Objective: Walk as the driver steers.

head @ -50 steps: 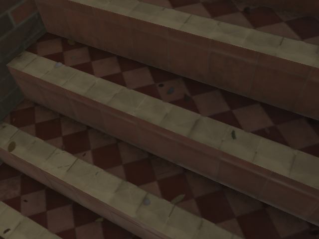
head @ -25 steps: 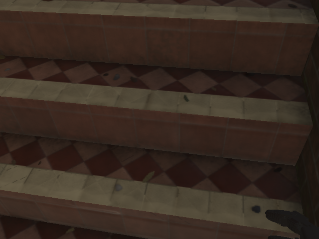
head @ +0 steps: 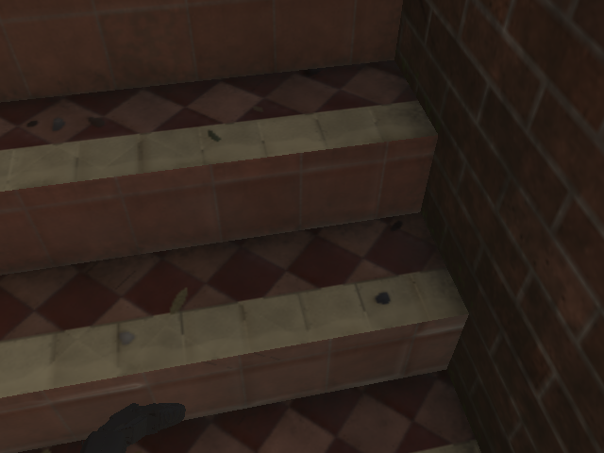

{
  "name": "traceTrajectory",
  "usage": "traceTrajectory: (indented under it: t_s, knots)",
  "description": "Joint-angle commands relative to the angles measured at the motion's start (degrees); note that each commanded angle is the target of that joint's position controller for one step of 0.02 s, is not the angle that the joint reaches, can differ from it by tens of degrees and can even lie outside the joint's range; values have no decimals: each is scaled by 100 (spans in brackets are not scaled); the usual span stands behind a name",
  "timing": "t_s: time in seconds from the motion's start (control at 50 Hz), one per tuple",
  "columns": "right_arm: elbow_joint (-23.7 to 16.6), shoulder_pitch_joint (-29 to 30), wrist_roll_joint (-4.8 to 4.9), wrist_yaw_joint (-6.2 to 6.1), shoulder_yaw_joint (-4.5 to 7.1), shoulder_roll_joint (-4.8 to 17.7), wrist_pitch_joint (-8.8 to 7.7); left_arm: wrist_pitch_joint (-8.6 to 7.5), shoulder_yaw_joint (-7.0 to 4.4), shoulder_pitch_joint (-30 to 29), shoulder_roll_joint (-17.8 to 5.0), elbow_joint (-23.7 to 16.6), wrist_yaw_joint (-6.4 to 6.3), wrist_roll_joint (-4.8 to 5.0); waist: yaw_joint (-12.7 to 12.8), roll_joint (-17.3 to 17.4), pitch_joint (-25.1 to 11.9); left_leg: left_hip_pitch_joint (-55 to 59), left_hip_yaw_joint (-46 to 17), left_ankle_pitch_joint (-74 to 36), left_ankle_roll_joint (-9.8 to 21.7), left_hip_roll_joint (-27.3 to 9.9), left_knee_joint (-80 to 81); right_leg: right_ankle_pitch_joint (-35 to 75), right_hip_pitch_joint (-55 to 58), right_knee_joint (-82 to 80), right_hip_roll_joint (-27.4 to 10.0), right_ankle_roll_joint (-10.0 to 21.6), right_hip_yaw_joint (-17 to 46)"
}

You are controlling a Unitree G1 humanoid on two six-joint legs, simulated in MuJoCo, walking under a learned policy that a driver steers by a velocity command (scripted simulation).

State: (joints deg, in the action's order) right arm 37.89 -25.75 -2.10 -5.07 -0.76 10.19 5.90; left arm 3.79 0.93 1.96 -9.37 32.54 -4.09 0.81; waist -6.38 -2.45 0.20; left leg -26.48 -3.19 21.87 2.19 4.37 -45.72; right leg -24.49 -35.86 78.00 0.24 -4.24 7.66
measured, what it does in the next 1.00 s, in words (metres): goes down, turning left: right foot 0.20 m lower, then left foot 0.20 m higher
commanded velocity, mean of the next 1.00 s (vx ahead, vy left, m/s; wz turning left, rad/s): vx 0.49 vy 0.00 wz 0.46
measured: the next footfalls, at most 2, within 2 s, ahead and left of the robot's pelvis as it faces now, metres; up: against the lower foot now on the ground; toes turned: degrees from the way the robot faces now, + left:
right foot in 0.42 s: -0.10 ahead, -0.18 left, -0.20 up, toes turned +12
left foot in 0.82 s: +0.05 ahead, +0.26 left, -0.01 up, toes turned +37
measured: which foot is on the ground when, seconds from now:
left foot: down 0.00-0.34, up 0.36-0.80, down 0.82-1.00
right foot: up 0.00-0.40, down 0.42-0.88, up 0.90-1.00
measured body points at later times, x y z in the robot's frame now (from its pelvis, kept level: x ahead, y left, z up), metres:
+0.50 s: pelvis -0.08 -0.07 -0.18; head -0.04 -0.08 +0.27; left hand -0.04 +0.20 -0.30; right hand +0.16 -0.24 -0.27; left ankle -0.11 +0.06 -0.58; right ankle -0.14 -0.19 -0.90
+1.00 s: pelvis +0.05 +0.11 -0.04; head +0.09 +0.12 +0.41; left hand -0.06 +0.36 -0.17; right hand +0.33 +0.03 -0.12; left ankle +0.02 +0.24 -0.70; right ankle -0.03 -0.12 -0.59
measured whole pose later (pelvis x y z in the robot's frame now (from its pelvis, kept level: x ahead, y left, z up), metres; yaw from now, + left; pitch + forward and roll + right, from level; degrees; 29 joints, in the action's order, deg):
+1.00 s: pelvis +0.05 +0.11 -0.04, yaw +27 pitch +1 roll +3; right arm 31.7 -5.1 -0.9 -0.3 -0.7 7.8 -4.1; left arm -3.8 -4.2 21.4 -15.9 51.2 1.2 3.5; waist -1.1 -2.4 3.8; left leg -33.4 8.5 28.1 0.4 -4.6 -62.2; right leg -14.5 -22.4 89.0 -5.1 5.1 7.6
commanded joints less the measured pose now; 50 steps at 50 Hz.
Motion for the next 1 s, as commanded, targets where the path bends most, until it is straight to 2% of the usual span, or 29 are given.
traceTrajectory:
  t_s: [0.02,0.08,0.22,0.26,0.3,0.34,0.36,0.38,0.4,0.42,0.44,0.46,0.48,0.5,0.52,0.54,0.58,0.66,0.72,0.76,0.8,0.82,0.84,0.86,0.9,0.92,0.94,0.96,1.0]
  knots:
    - [-901,691,103,-165,260,1159,-455,-141,-230,-138,-698,-627,138,-133,476,617,146,144,-3471,1697,947,-1260,2175,1009,-877,1495,136,-96,465]
    - [-941,611,246,-285,170,764,-595,-245,-278,-259,-593,-575,307,-181,409,711,-257,468,-3062,416,1137,-849,1568,1801,-293,1584,444,18,178]
    - [-1123,850,411,-249,308,752,-511,-238,-337,6,-634,-476,404,-17,577,1257,-452,538,-3675,431,971,-498,1497,1348,679,-421,654,295,378]
    - [-1214,1167,435,-200,329,694,-399,-191,-292,417,-517,-290,396,102,802,1314,-404,-111,-3200,242,506,-181,1434,1074,1619,-2572,564,399,243]
    - [-1536,1708,423,-141,367,653,-283,-148,-318,1368,-698,308,440,5,948,1754,-84,-868,-2834,441,-216,191,1604,1316,2666,-5153,404,643,-146]
    - [-1329,1363,479,-49,370,508,-204,-137,-319,1343,-471,605,504,-83,746,176,-194,-1241,-1558,1210,-456,930,-1523,4368,3338,-7121,-390,730,-445]
    - [-1115,680,362,85,348,245,-184,-221,-229,684,-345,575,521,-392,172,-1063,-349,-1191,-120,689,-721,1623,-4802,5648,3027,-7407,-516,632,-1091]
    - [-1112,19,276,107,353,190,-155,-393,-71,154,-190,645,585,-481,-345,-992,-325,-2294,-132,795,-781,1516,-7451,5788,3061,-6755,-604,354,-1340]
    - [-1261,-195,481,97,312,172,-114,-511,8,-530,-121,419,629,-513,-725,-943,50,-3082,-401,952,-763,1468,-8283,4756,2776,-6218,-644,541,-1191]
    - [-1470,319,534,111,196,14,-229,-630,65,-467,29,386,641,-604,-549,-598,390,-3955,-684,720,-671,1341,-8868,4419,2666,-5165,-786,638,-1104]
    - [-1674,511,429,274,54,-114,-458,-663,-159,177,-502,563,521,-445,-343,-611,496,-4798,-731,646,-674,659,-8678,5523,3101,-4682,-1484,828,-858]
    - [-1431,399,300,456,160,409,-723,-711,-439,1021,-1354,842,249,-351,89,-236,-88,-5358,-384,399,-811,61,-9159,5561,4533,-4920,-2108,1267,-544]
    - [-1388,783,321,567,238,594,-896,-624,-508,1548,-1564,946,160,-472,403,196,-234,-6026,-327,401,-856,-116,-9201,5262,5362,-4852,-2086,1248,-658]
    - [-2081,1454,609,542,164,472,-758,-662,-840,1474,-2450,800,46,-389,411,-1253,-609,-6426,-859,349,-1127,-1059,-9128,3381,5551,-5556,-3553,1682,985]
    - [-2275,2154,737,454,167,579,-550,-677,-776,1636,-2216,722,-71,-409,863,-597,-279,-7095,-1210,200,-1329,-1408,-9123,1322,5497,-6242,-4062,2001,1895]
    - [-2339,2673,611,430,261,813,-411,-654,-656,1862,-1938,782,-154,-424,1040,403,442,-7145,-1144,-175,-1301,-1369,-8752,224,5152,-6476,-3585,1873,1404]
    - [-2259,2951,225,302,192,554,-250,-762,-543,1742,-1457,752,-217,-210,1061,585,1347,-6350,-498,-567,-1143,-1228,-8227,877,3881,-6426,-2657,1349,182]
    - [-1726,2349,394,224,-46,-266,-450,-966,-458,2387,-1077,1120,-76,-120,856,-90,1328,-5504,-475,-924,-676,-865,-7600,2836,3126,-6386,-2041,994,-556]
    - [-1665,2431,306,258,-155,-504,-607,-984,-619,2994,-1161,1570,-65,102,829,-110,1435,-6578,-497,-45,-327,-888,-6658,3653,4408,-6300,-2073,976,-664]
    - [-1894,2876,213,370,-275,-662,-728,-926,-602,3150,-1022,1905,-100,16,832,-274,1177,-7240,-445,470,-158,-1055,-6839,3906,5326,-6288,-2291,1140,-644]
    - [-2536,3948,237,637,-425,-582,-962,-700,-552,2606,-977,1868,-72,-5,668,166,906,-4876,636,666,-28,-1597,-3857,4143,3977,-7521,-2132,1203,-1064]
    - [-2502,4265,277,677,-374,-381,-1014,-695,-486,2152,-1179,1793,-18,-73,573,342,352,-1731,1756,774,44,-847,-2590,7270,2579,-7642,-1471,1331,-1520]
    - [-2559,3618,411,588,-207,-302,-975,-840,-600,2778,-1876,1872,77,-122,332,-941,-451,370,1415,2345,107,-314,-2475,10340,2409,-6974,-2029,1552,-1009]
    - [-2167,2310,416,524,155,501,-940,-1016,-508,2556,-2006,2075,245,-104,-576,-474,-1452,1943,1748,1130,411,131,-2490,13115,2278,-5758,-1858,1579,-1153]
    - [-1740,344,236,244,573,1132,-751,-1191,-746,2194,-2642,1879,443,404,-1632,-907,-2877,4715,-1170,1051,724,-606,-324,9844,1200,-3059,-1405,961,-230]
    - [-1064,-256,286,151,669,1500,-696,-1115,-694,1831,-1973,1721,543,451,-1259,793,-3333,4966,-3679,1653,1032,-1974,1106,2870,743,-776,-550,709,-15]
    - [-572,-439,35,299,525,1273,-848,-1096,-656,1521,-1270,1613,634,420,-831,1165,-3140,4050,-4287,911,1031,-2574,1499,1231,464,1663,-249,776,399]
    - [-324,81,54,405,426,989,-988,-1052,-519,347,-505,820,619,320,-521,1277,-1496,2820,-2581,-498,559,-2139,1501,758,-449,2621,-88,989,226]
    - [144,994,44,636,127,-300,-1127,-920,-316,57,-19,138,616,230,290,877,-50,1625,-713,-1676,321,-1943,1238,-98,-1602,3676,-261,1204,-72]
